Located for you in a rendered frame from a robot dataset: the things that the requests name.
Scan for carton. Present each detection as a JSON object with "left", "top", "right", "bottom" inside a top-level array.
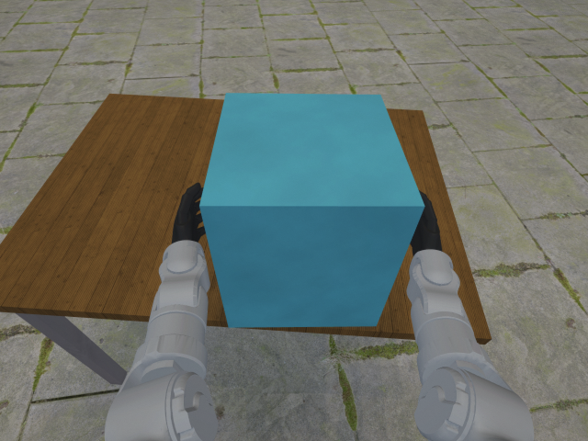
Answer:
[{"left": 199, "top": 93, "right": 425, "bottom": 328}]

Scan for robot left hand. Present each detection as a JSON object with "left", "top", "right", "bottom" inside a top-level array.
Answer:
[{"left": 172, "top": 183, "right": 206, "bottom": 243}]

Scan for left robot upper arm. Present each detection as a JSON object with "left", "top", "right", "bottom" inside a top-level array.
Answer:
[{"left": 106, "top": 370, "right": 218, "bottom": 441}]

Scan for robot right forearm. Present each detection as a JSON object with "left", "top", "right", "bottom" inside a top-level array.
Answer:
[{"left": 406, "top": 249, "right": 534, "bottom": 441}]

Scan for right robot upper arm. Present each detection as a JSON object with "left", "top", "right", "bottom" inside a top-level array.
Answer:
[{"left": 414, "top": 367, "right": 534, "bottom": 441}]

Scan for table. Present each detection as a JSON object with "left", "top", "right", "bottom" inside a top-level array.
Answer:
[{"left": 0, "top": 94, "right": 492, "bottom": 385}]

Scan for robot left forearm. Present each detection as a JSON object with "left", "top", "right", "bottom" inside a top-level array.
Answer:
[{"left": 105, "top": 240, "right": 210, "bottom": 441}]

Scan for robot right hand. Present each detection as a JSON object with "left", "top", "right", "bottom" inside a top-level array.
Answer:
[{"left": 410, "top": 190, "right": 442, "bottom": 256}]

